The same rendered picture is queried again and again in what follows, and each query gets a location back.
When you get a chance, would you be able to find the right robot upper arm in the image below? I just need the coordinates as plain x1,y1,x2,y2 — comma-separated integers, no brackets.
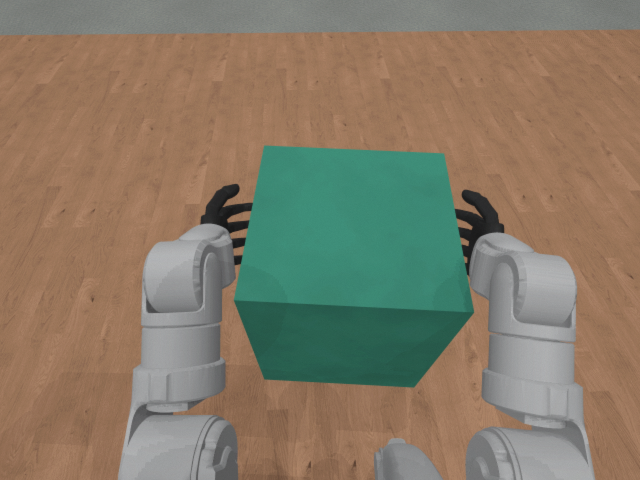
465,426,593,480

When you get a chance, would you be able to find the carton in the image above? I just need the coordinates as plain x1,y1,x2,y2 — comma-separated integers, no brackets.
234,145,474,388

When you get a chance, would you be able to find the left robot hand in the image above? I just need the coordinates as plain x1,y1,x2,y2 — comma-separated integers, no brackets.
200,184,253,265

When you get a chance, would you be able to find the left robot upper arm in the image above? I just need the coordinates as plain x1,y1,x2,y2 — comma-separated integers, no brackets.
120,415,238,480

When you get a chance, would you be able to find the right robot thigh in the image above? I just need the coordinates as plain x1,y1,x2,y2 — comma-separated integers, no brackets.
374,443,443,480

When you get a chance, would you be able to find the right robot hand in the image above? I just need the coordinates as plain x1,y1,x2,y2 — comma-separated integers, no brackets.
455,190,504,276

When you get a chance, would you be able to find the robot right forearm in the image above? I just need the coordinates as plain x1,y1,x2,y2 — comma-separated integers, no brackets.
469,233,595,480

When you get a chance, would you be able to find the robot left forearm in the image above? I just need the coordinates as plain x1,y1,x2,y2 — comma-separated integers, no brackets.
118,224,236,480

